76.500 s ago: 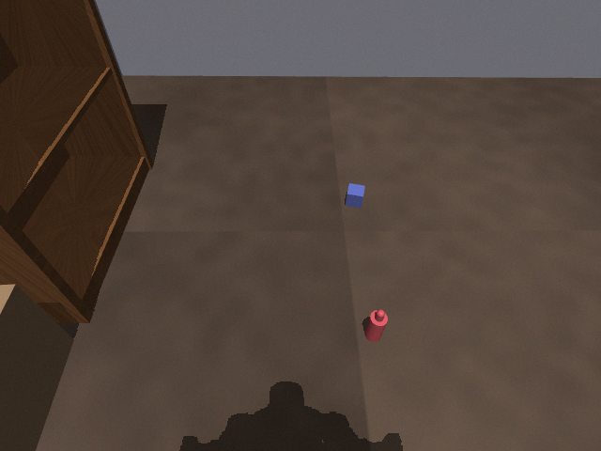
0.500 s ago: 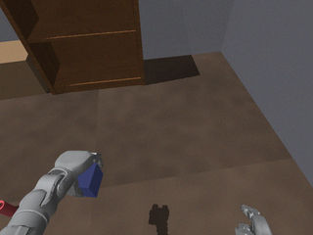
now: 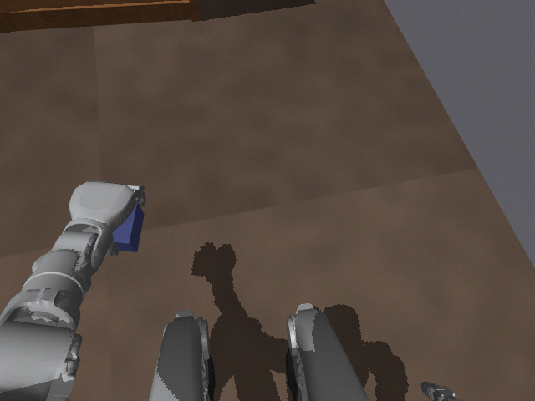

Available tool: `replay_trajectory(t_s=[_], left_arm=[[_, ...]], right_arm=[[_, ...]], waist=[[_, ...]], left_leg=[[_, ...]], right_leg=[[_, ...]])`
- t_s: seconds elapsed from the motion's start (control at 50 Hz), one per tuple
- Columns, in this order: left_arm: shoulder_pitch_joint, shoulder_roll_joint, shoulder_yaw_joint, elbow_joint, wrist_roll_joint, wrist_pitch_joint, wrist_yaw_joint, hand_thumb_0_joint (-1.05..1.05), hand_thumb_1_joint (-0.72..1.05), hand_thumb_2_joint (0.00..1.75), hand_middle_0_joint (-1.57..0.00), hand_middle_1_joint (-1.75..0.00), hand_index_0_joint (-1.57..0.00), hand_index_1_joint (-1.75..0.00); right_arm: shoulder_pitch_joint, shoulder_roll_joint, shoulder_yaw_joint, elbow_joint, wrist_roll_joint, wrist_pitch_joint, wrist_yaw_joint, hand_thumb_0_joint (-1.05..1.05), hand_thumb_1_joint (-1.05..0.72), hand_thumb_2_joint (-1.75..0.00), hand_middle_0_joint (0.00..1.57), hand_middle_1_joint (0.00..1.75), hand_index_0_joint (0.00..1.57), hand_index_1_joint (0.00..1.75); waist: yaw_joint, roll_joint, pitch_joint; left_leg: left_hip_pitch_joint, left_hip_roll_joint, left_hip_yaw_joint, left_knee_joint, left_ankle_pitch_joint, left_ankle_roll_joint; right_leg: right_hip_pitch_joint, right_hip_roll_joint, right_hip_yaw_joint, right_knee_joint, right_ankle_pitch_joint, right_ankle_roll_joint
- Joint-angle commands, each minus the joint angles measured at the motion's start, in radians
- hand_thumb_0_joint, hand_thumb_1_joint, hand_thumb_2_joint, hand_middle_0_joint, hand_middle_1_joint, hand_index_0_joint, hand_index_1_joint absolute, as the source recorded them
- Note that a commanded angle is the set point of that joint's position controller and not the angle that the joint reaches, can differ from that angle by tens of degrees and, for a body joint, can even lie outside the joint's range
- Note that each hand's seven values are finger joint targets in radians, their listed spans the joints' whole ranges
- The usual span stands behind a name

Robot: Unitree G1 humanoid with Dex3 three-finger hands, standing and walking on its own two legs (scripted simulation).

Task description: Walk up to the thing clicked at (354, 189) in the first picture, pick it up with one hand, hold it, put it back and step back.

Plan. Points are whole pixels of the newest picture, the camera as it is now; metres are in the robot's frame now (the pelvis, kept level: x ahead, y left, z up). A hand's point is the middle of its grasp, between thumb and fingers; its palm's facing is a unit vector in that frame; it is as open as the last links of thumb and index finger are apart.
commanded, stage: crouch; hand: left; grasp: from above
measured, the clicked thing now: (115, 225) +0.42 +0.23 -0.14
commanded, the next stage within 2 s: lower in 1.44 s
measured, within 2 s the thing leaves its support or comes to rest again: neither
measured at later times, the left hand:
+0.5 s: hand (140, 240) +0.45 +0.23 -0.31, palm faces -0.44 +0.06 -0.90, open 10.2 cm
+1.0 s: hand (146, 239) +0.47 +0.23 -0.38, palm faces -0.47 +0.06 -0.88, open 10.2 cm
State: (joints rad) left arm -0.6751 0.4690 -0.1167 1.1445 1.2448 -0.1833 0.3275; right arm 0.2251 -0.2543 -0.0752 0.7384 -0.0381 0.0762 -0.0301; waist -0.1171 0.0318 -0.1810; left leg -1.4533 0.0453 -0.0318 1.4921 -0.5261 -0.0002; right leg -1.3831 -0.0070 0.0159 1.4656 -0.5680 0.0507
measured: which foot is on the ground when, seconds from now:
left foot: down 0.00-1.00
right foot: down 0.00-1.00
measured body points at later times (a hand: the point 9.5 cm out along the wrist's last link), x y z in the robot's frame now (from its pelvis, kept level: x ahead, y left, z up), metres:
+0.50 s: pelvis -0.01 +0.00 -0.16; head +0.22 +0.04 +0.23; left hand +0.47 +0.22 -0.26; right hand +0.04 -0.28 -0.27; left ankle +0.07 +0.12 -0.56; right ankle +0.06 -0.15 -0.56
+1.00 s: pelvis -0.02 +0.00 -0.22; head +0.22 +0.04 +0.15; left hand +0.49 +0.23 -0.33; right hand +0.00 -0.28 -0.33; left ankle +0.07 +0.12 -0.56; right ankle +0.06 -0.15 -0.56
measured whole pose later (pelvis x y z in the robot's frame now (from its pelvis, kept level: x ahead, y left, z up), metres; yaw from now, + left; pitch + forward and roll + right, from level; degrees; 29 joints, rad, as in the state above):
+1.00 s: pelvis -0.02 +0.00 -0.22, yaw -6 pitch +36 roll -8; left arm -1.00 0.73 0.02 1.38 1.32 -0.27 0.29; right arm 0.17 -0.24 0.02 0.73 -0.12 0.01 0.10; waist -0.23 0.00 -0.09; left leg -2.24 0.04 -0.15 2.25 -0.65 -0.01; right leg -2.13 0.04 -0.03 2.20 -0.71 0.06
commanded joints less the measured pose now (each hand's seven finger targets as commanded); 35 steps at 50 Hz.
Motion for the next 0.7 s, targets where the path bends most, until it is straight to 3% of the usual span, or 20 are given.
replay_trajectory(t_s=[0.0, 0.04, 0.08, 0.1, 0.12, 0.16, 0.18, 0.24, 0.28, 0.3, 0.34, 0.38, 0.44, 0.48, 0.52, 0.54, 0.6, 0.68], left_arm=[[-0.408, 0.266, 0.085, -0.125, -0.004, 0.024, 0.037, 0.0, 0.43, 0.63, -0.82, -0.62, -0.85, -0.58], [-0.396, 0.253, 0.082, -0.056, -0.011, 0.03, 0.021, 0.0, 0.44, 0.65, -0.83, -0.63, -0.86, -0.59], [-0.439, 0.285, 0.097, -0.082, -0.011, 0.024, 0.007, 0.0, 0.45, 0.63, -0.82, -0.62, -0.86, -0.59], [-0.402, 0.285, 0.099, -0.02, -0.008, 0.024, -0.002, 0.0, 0.44, 0.63, -0.81, -0.64, -0.85, -0.6], [-0.447, 0.283, 0.1, -0.064, -0.017, 0.014, -0.007, 0.0, 0.45, 0.64, -0.8, -0.65, -0.85, -0.6], [-0.447, 0.277, 0.097, -0.02, -0.02, 0.001, -0.018, 0.0, 0.48, 0.67, -0.84, -0.67, -0.88, -0.63], [-0.435, 0.258, 0.095, -0.009, -0.028, -0.006, -0.022, 0.0, 0.48, 0.64, -0.82, -0.66, -0.87, -0.61], [-0.485, 0.345, 0.135, -0.061, -0.013, -0.041, -0.021, 0.0, 0.49, 0.67, -0.83, -0.69, -0.88, -0.64], [-0.548, 0.347, 0.138, -0.12, -0.001, -0.069, -0.007, 0.0, 0.52, 0.7, -0.87, -0.69, -0.91, -0.64], [-0.533, 0.367, 0.151, -0.101, 0.015, -0.075, 0.006, 0.0, 0.51, 0.71, -0.87, -0.69, -0.91, -0.65], [-0.518, 0.352, 0.15, -0.078, 0.03, -0.085, 0.025, 0.0, 0.49, 0.7, -0.85, -0.69, -0.89, -0.65], [-0.575, 0.386, 0.169, -0.114, 0.046, -0.09, 0.045, 0.0, 0.49, 0.68, -0.85, -0.68, -0.89, -0.64], [-0.609, 0.388, 0.169, -0.113, 0.059, -0.083, 0.062, 0.0, 0.47, 0.67, -0.86, -0.65, -0.89, -0.61], [-0.571, 0.385, 0.172, -0.044, 0.059, -0.067, 0.069, 0.0, 0.47, 0.68, -0.85, -0.67, -0.89, -0.63], [-0.618, 0.403, 0.176, -0.065, 0.054, -0.059, 0.071, 0.0, 0.49, 0.74, -0.87, -0.7, -0.9, -0.67], [-0.622, 0.399, 0.17, -0.042, 0.058, -0.056, 0.068, 0.0, 0.51, 0.75, -0.88, -0.71, -0.91, -0.68], [-0.622, 0.394, 0.159, 0.01, 0.044, -0.043, 0.058, 0.0, 0.51, 0.74, -0.87, -0.71, -0.9, -0.68], [-0.603, 0.435, 0.164, 0.061, 0.042, -0.046, 0.031, 0.0, 0.5, 0.74, -0.87, -0.72, -0.91, -0.68]], right_arm=[[0.088, -0.175, -0.059, -0.072, -0.007, -0.038, -0.015, 0.0, -0.91, -0.9, 0.2, 0.3, 0.2, 0.3], [0.095, -0.177, -0.055, -0.075, -0.011, -0.046, -0.011, 0.0, -0.91, -0.9, 0.2, 0.3, 0.2, 0.3], [0.106, -0.179, -0.056, -0.076, -0.01, -0.052, -0.007, 0.0, -0.91, -0.9, 0.2, 0.3, 0.2, 0.3], [0.106, -0.185, -0.055, -0.073, -0.012, -0.055, -0.003, 0.0, -0.91, -0.9, 0.2, 0.3, 0.2, 0.3], [0.108, -0.182, -0.053, -0.074, -0.014, -0.06, 0.001, 0.0, -0.91, -0.9, 0.2, 0.3, 0.2, 0.3], [0.117, -0.181, -0.049, -0.069, -0.017, -0.067, 0.007, 0.0, -0.91, -0.9, 0.2, 0.3, 0.2, 0.3], [0.119, -0.179, -0.047, -0.065, -0.017, -0.071, 0.011, 0.0, -0.91, -0.9, 0.2, 0.3, 0.2, 0.3], [0.124, -0.185, -0.039, -0.057, -0.027, -0.08, 0.026, 0.0, -0.91, -0.9, 0.2, 0.3, 0.2, 0.3], [0.131, -0.182, -0.036, -0.053, -0.037, -0.084, 0.037, 0.0, -0.92, -0.9, 0.2, 0.3, 0.2, 0.3], [0.131, -0.186, -0.032, -0.045, -0.04, -0.085, 0.04, 0.0, -0.92, -0.9, 0.2, 0.3, 0.2, 0.3], [0.135, -0.192, -0.026, -0.036, -0.05, -0.087, 0.053, 0.0, -0.92, -0.9, 0.2, 0.3, 0.2, 0.3], [0.147, -0.199, -0.028, -0.03, -0.056, -0.09, 0.063, 0.0, -0.92, -0.91, 0.2, 0.3, 0.2, 0.3], [0.161, -0.201, -0.03, -0.028, -0.063, -0.092, 0.08, 0.0, -0.93, -0.91, 0.2, 0.3, 0.2, 0.3], [0.167, -0.198, -0.025, -0.025, -0.069, -0.092, 0.088, 0.0, -0.93, -0.91, 0.2, 0.3, 0.2, 0.3], [0.161, -0.204, -0.026, -0.021, -0.072, -0.092, 0.094, 0.0, -0.93, -0.91, 0.2, 0.3, 0.2, 0.3], [0.16, -0.203, -0.026, -0.025, -0.074, -0.092, 0.097, 0.0, -0.93, -0.91, 0.2, 0.3, 0.2, 0.3], [0.158, -0.196, -0.021, -0.019, -0.075, -0.089, 0.102, 0.0, -0.93, -0.91, 0.2, 0.3, 0.2, 0.3], [0.148, -0.197, -0.011, -0.021, -0.078, -0.083, 0.108, 0.0, -0.93, -0.91, 0.2, 0.3, 0.2, 0.3]], waist=[[-0.005, 0.117, -0.543], [-0.024, 0.099, -0.505], [-0.025, 0.109, -0.551], [-0.037, 0.093, -0.525], [-0.041, 0.101, -0.546], [-0.063, 0.082, -0.536], [-0.063, 0.067, -0.537], [-0.06, 0.118, -0.599], [-0.07, 0.164, -0.664], [-0.061, 0.181, -0.663], [-0.07, 0.219, -0.652], [-0.069, 0.262, -0.702], [-0.082, 0.298, -0.736], [-0.085, 0.259, -0.709], [-0.082, 0.28, -0.712], [-0.095, 0.275, -0.707], [-0.102, 0.212, -0.673], [-0.103, 0.168, -0.639]], left_leg=[[0.354, -0.028, -0.025, -0.107, 0.078, 0.004], [0.276, -0.027, -0.039, -0.074, 0.015, 0.004], [0.245, -0.029, -0.041, -0.037, -0.024, 0.006], [0.209, -0.031, -0.051, -0.015, -0.034, 0.007], [0.196, -0.03, -0.056, 0.008, -0.035, 0.007], [0.129, -0.034, -0.047, 0.062, -0.059, 0.014], [0.102, -0.035, -0.047, 0.088, -0.048, 0.016], [0.075, -0.034, -0.046, 0.161, 0.0, 0.015], [0.082, -0.031, -0.044, 0.205, 0.025, 0.013], [0.076, -0.031, -0.046, 0.219, 0.033, 0.01], [0.088, -0.027, -0.056, 0.245, 0.075, 0.003], [0.12, -0.022, -0.057, 0.275, 0.134, 0.0], [0.137, -0.02, -0.039, 0.331, 0.197, 0.004], [0.084, -0.021, -0.032, 0.363, 0.193, 0.011], [0.06, -0.02, -0.03, 0.374, 0.159, 0.011], [0.044, -0.02, -0.03, 0.388, 0.144, 0.013], [-0.05, -0.021, -0.015, 0.436, 0.111, 0.027], [-0.152, -0.023, -0.005, 0.475, 0.084, 0.035]], right_leg=[[0.024, 0.038, -0.068, -0.078, 0.106, -0.09], [-0.05, 0.036, -0.073, -0.039, 0.058, -0.09], [-0.074, 0.039, -0.074, -0.006, 0.029, -0.093], [-0.107, 0.036, -0.077, 0.018, 0.021, -0.091], [-0.129, 0.037, -0.081, 0.041, 0.02, -0.092], [-0.159, 0.038, -0.082, 0.062, 0.001, -0.089], [-0.177, 0.037, -0.084, 0.083, 0.009, -0.089], [-0.229, 0.038, -0.087, 0.153, 0.042, -0.089], [-0.266, 0.041, -0.095, 0.191, 0.059, -0.089], [-0.291, 0.039, -0.097, 0.212, 0.061, -0.09], [-0.344, 0.035, -0.105, 0.257, 0.08, -0.089], [-0.358, 0.034, -0.112, 0.293, 0.123, -0.089], [-0.377, 0.039, -0.114, 0.321, 0.167, -0.086], [-0.366, 0.04, -0.117, 0.335, 0.177, -0.083], [-0.389, 0.042, -0.12, 0.351, 0.156, -0.085], [-0.393, 0.044, -0.123, 0.361, 0.146, -0.085], [-0.377, 0.054, -0.12, 0.365, 0.145, -0.079], [-0.349, 0.062, -0.114, 0.386, 0.138, -0.073]])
